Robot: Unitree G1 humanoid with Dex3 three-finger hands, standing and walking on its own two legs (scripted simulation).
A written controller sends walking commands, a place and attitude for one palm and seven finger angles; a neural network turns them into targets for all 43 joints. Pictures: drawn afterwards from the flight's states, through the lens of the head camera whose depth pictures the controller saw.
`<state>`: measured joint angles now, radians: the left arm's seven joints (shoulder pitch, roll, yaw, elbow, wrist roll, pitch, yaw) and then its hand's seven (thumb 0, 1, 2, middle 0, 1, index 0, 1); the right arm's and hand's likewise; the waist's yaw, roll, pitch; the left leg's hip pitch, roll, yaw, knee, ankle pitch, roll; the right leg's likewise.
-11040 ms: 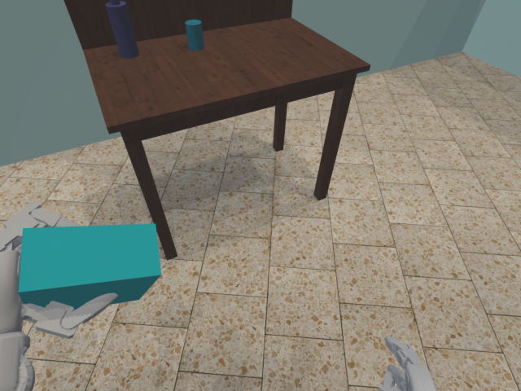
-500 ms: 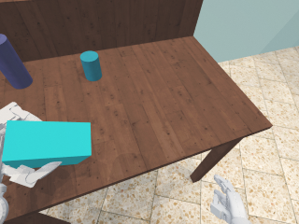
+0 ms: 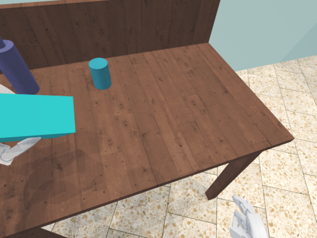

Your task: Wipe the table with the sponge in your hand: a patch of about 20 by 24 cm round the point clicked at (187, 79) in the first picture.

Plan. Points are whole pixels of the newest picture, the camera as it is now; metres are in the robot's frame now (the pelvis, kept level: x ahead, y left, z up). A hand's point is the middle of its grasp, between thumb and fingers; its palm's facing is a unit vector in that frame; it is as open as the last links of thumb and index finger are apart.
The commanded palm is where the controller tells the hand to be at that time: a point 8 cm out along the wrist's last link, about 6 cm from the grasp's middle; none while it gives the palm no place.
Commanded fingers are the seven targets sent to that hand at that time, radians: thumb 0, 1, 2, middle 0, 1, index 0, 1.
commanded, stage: come to a stop and stand still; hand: left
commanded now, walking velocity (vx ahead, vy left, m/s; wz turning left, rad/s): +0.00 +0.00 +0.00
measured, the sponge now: (39, 120) +0.27 +0.25 +0.19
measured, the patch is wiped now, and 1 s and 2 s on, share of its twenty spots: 0.00 0.00 0.00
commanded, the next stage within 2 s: look again from close up in 1.06 s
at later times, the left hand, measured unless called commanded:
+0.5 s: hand out of the picture +0.19 +0.31 +0.17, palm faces +0.40 -0.84 -0.38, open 9.9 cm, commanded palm +0.13 +0.33 +0.18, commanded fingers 0.00 0.10 1.30 -1.20 -1.60 -1.20 -1.60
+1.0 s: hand (1, 187) +0.16 +0.27 +0.17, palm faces +0.36 -0.86 -0.36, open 9.9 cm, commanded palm +0.10 +0.30 +0.18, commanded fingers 0.00 0.10 1.30 -1.20 -1.60 -1.20 -1.60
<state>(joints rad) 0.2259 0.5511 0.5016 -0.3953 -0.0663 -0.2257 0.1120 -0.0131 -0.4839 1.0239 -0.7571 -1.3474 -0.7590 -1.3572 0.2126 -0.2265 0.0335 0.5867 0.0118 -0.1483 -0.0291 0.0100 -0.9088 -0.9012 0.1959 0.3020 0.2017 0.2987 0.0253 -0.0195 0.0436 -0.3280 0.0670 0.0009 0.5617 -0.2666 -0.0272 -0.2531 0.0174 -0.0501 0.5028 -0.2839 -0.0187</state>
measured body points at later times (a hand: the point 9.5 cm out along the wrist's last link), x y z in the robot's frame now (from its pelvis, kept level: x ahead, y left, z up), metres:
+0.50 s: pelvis -0.03 +0.05 +0.00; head +0.01 +0.09 +0.45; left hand +0.16 +0.35 +0.19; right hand +0.18 -0.15 -0.06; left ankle +0.01 +0.14 -0.73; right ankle -0.01 -0.11 -0.73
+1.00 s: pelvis -0.05 +0.02 +0.00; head -0.05 +0.04 +0.45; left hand +0.14 +0.31 +0.19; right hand +0.11 -0.22 -0.06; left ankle +0.01 +0.14 -0.73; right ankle -0.01 -0.11 -0.73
